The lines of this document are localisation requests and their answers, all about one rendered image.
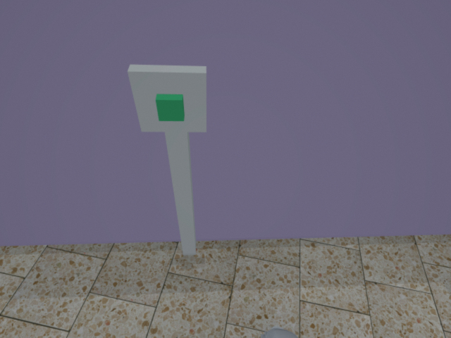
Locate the panel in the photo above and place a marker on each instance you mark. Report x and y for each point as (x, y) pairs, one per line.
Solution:
(146, 82)

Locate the button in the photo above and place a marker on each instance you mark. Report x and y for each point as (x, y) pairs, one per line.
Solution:
(170, 107)

